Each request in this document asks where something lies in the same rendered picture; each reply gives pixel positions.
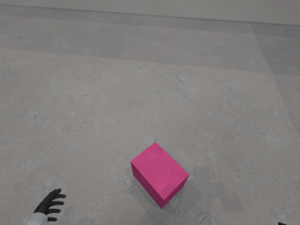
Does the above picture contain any carton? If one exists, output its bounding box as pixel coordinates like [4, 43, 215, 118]
[130, 142, 189, 209]

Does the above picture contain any robot left forearm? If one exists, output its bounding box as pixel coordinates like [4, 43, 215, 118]
[20, 212, 48, 225]

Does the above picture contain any left robot hand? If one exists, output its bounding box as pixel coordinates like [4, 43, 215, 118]
[34, 188, 66, 222]

